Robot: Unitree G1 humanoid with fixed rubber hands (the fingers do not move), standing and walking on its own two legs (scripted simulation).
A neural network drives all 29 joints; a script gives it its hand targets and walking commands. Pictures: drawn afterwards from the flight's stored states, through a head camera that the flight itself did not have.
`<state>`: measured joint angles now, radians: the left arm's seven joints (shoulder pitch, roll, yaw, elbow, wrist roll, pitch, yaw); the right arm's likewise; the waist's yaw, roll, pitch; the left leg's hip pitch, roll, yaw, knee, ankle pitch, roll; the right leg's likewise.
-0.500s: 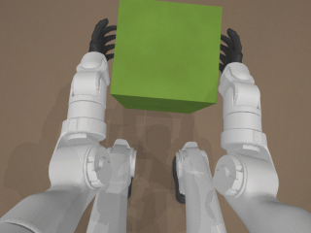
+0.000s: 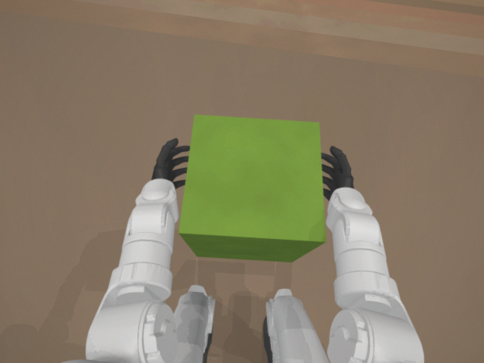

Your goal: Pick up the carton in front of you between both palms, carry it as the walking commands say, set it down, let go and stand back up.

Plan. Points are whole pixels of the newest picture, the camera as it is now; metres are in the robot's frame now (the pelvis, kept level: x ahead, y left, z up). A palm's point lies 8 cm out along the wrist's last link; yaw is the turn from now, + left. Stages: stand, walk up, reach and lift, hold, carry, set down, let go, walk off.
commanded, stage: reach and lift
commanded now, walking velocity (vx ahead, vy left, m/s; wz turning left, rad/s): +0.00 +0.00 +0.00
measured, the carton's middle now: (249, 198) +0.40 -0.01 -0.10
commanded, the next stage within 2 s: hold in 1.62 s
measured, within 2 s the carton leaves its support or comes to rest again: neither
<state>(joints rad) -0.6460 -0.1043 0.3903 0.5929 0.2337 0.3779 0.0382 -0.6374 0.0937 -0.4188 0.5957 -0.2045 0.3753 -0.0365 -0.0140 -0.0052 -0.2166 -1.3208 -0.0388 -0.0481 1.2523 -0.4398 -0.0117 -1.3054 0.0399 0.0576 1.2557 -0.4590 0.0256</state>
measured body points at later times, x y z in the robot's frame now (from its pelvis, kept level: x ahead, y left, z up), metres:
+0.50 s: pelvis +0.04 -0.01 +0.11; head +0.05 +0.00 +0.56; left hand +0.36 +0.15 +0.11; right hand +0.36 -0.16 +0.11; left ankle +0.07 +0.12 -0.61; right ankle +0.06 -0.13 -0.61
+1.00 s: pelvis +0.03 +0.00 +0.13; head +0.02 +0.00 +0.58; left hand +0.35 +0.15 +0.15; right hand +0.35 -0.16 +0.14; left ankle +0.07 +0.12 -0.61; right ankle +0.06 -0.13 -0.61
